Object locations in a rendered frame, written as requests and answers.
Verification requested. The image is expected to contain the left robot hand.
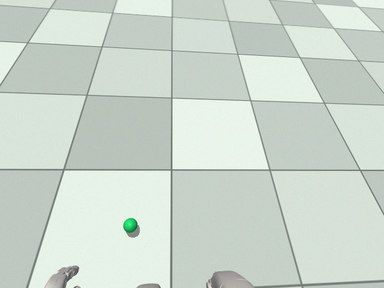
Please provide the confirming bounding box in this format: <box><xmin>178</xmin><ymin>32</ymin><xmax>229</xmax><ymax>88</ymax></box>
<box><xmin>44</xmin><ymin>266</ymin><xmax>80</xmax><ymax>288</ymax></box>

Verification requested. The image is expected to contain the ball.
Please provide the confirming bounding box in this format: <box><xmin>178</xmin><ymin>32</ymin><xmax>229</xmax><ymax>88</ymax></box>
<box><xmin>123</xmin><ymin>218</ymin><xmax>137</xmax><ymax>233</ymax></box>

